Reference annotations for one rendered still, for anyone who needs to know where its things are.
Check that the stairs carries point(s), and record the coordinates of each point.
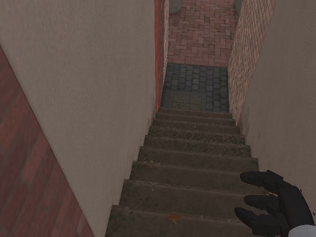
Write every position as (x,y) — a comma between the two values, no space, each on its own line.
(136,223)

